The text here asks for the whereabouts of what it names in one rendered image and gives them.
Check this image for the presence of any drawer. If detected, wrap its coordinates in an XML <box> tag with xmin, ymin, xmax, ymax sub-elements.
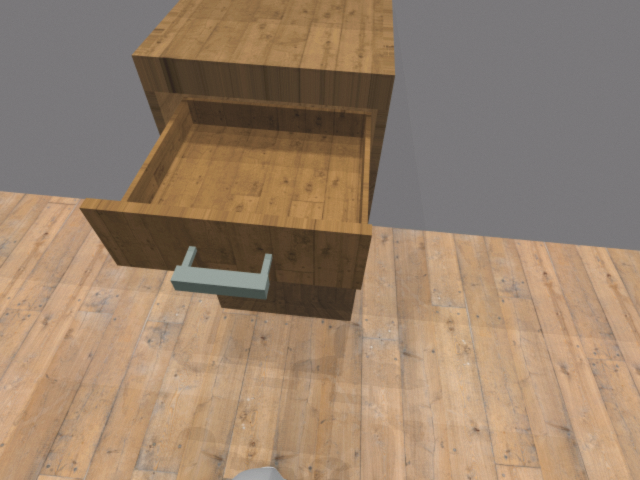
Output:
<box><xmin>79</xmin><ymin>97</ymin><xmax>372</xmax><ymax>290</ymax></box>

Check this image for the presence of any cabinet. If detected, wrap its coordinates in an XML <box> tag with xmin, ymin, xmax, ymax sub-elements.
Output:
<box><xmin>132</xmin><ymin>0</ymin><xmax>395</xmax><ymax>321</ymax></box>

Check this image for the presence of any handle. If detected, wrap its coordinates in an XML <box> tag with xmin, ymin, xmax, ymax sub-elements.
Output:
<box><xmin>170</xmin><ymin>246</ymin><xmax>272</xmax><ymax>300</ymax></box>

